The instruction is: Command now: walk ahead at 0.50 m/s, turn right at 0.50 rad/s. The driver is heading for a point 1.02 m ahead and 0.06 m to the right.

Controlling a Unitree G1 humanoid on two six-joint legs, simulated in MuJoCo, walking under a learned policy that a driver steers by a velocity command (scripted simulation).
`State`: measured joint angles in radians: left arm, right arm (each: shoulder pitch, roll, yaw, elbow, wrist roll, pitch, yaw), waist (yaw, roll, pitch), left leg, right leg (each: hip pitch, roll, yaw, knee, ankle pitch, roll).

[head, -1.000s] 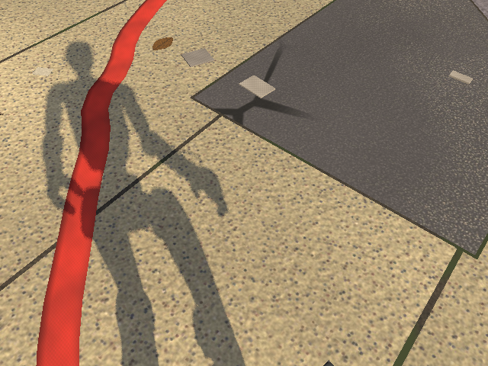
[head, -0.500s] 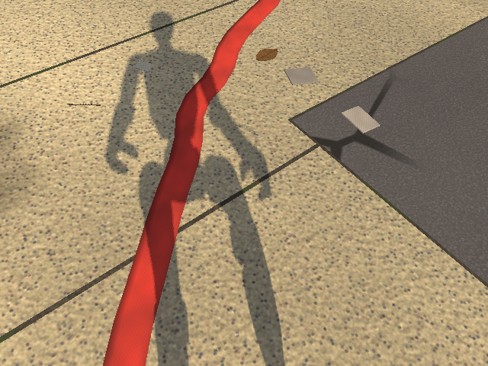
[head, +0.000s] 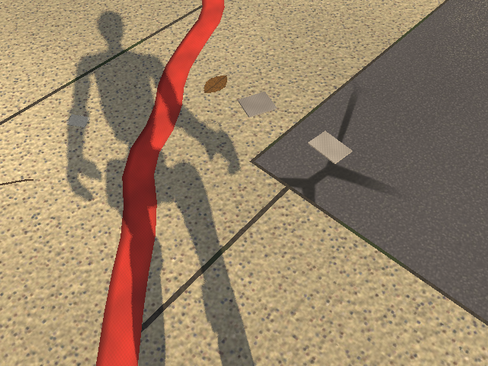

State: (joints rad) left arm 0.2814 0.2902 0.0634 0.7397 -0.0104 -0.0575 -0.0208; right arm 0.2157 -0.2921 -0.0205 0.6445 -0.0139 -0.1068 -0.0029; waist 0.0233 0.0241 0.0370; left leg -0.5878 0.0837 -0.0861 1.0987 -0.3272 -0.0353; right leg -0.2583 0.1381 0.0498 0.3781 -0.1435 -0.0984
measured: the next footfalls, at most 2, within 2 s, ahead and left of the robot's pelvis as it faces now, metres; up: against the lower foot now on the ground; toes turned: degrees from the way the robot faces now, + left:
left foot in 0.24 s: +0.34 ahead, +0.16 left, +0.00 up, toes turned -13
right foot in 0.72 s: +0.52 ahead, -0.15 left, +0.00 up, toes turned -17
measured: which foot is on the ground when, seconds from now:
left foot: up 0.00-0.22, down 0.24-0.74, up 0.76-1.00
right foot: down 0.00-0.24, up 0.26-0.70, down 0.72-1.00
